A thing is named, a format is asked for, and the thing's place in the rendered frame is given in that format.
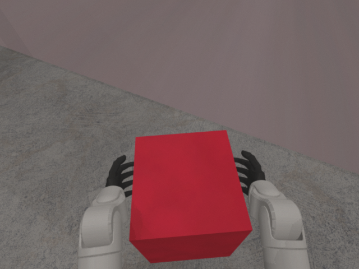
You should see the carton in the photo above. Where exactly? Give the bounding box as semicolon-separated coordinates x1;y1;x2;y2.
129;130;252;263

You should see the left robot forearm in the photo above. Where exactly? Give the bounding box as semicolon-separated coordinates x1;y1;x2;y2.
77;185;128;269

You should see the left robot hand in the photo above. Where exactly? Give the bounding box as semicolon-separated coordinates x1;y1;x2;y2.
105;155;134;197

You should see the right robot hand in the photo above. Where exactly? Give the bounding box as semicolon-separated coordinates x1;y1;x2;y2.
234;150;265;195

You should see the right robot forearm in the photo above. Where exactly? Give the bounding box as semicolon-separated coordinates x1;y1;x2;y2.
248;180;310;269

